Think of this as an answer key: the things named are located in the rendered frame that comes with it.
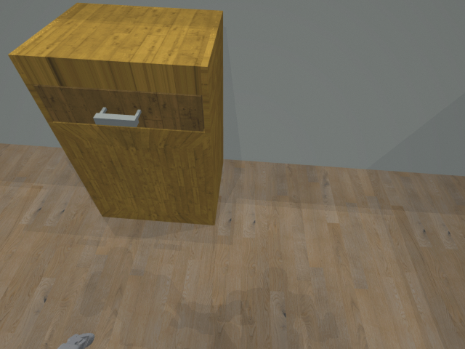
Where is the cabinet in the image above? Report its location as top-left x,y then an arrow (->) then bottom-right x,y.
8,3 -> 223,225

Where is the handle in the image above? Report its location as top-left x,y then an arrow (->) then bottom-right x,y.
93,107 -> 142,127

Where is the drawer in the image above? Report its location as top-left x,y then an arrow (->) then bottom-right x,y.
33,84 -> 204,132

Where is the left robot hand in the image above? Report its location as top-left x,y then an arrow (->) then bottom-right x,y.
58,333 -> 94,349

